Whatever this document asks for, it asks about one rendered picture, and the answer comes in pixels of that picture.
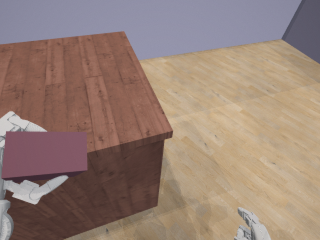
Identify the robot left forearm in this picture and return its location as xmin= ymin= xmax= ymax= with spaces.
xmin=0 ymin=199 xmax=14 ymax=240

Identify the robot right hand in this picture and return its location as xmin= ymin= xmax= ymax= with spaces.
xmin=234 ymin=207 xmax=271 ymax=240

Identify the robot left hand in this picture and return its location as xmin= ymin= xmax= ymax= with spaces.
xmin=0 ymin=111 xmax=69 ymax=205

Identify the sponge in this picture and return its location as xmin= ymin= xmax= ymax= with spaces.
xmin=1 ymin=131 xmax=88 ymax=183

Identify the table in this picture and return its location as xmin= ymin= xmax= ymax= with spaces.
xmin=0 ymin=31 xmax=173 ymax=240

